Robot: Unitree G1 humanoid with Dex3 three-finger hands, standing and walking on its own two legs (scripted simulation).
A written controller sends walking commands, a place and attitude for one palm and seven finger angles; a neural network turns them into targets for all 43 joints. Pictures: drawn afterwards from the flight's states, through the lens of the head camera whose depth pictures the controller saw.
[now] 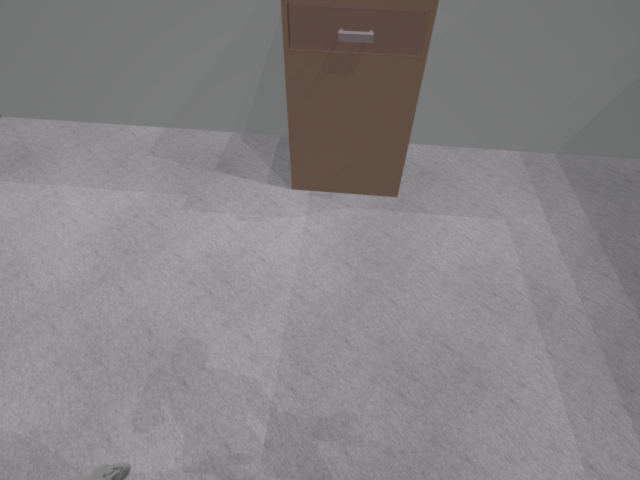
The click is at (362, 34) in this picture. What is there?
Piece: drawer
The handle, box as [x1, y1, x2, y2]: [338, 29, 373, 42]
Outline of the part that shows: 338,31 338,40 372,42 372,30 370,30 369,32 343,31 342,29 340,29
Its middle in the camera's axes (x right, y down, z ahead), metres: +0.12 -0.69 +1.31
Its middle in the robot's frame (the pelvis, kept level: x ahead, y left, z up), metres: +1.45 -0.04 -0.03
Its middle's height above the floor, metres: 0.74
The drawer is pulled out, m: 0.00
